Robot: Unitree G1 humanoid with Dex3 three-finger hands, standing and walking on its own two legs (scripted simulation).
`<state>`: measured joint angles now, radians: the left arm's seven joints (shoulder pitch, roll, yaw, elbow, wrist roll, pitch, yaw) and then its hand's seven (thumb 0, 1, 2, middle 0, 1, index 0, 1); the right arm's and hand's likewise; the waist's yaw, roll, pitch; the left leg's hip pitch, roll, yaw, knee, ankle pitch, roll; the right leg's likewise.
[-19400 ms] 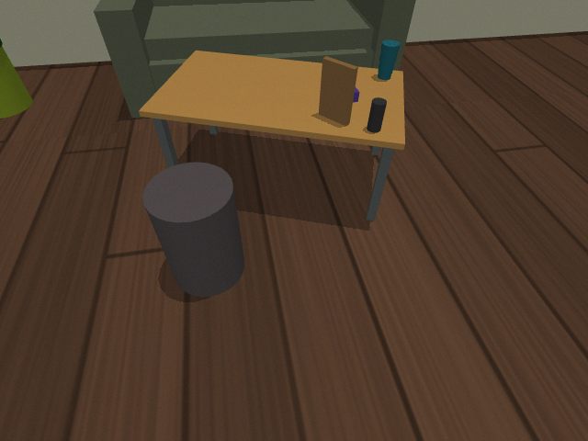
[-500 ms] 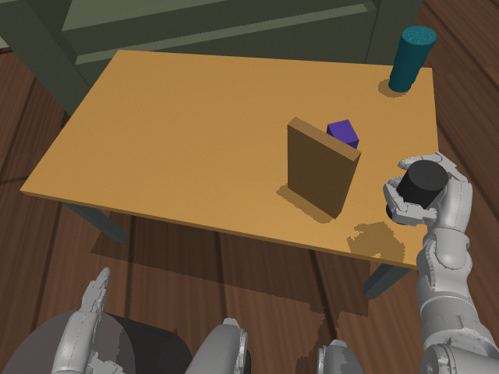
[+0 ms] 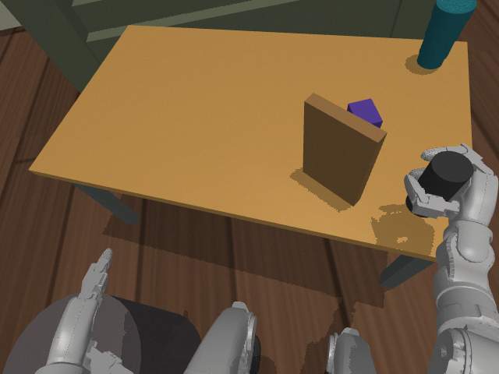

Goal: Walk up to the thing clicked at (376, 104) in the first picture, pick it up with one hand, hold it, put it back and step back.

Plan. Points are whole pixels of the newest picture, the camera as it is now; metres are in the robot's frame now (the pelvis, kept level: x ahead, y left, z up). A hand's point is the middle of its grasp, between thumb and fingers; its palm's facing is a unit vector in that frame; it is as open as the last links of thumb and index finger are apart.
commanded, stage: lower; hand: right
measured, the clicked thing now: (435, 187) +0.45 -0.21 -0.02
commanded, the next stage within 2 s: loosen in 1.12 s
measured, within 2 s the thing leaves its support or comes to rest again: rests again in 0.96 s
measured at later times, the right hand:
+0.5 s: hand (420, 197) +0.46 -0.20 -0.07, palm faces +0.21 +0.98 +0.00, open 7.2 cm
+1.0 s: hand (416, 203) +0.46 -0.20 -0.10, palm faces +0.22 +0.98 +0.00, open 7.3 cm
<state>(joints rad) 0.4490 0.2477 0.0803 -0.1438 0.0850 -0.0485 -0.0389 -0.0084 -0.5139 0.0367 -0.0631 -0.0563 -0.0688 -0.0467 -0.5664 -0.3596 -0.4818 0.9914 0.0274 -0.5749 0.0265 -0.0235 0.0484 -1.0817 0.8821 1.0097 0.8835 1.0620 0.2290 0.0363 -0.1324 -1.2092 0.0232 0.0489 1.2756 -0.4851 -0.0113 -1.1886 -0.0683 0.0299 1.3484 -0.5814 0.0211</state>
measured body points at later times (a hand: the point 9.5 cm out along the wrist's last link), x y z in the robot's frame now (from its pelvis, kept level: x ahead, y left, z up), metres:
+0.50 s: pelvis -0.01 -0.01 -0.04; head +0.16 -0.06 +0.38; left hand +0.16 +0.26 +0.03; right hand +0.44 -0.25 -0.07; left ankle +0.06 +0.13 -0.61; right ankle +0.02 -0.13 -0.61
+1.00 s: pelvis -0.02 +0.00 -0.06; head +0.15 -0.06 +0.35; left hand +0.15 +0.26 +0.04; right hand +0.44 -0.26 -0.10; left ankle +0.06 +0.13 -0.61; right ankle +0.02 -0.13 -0.61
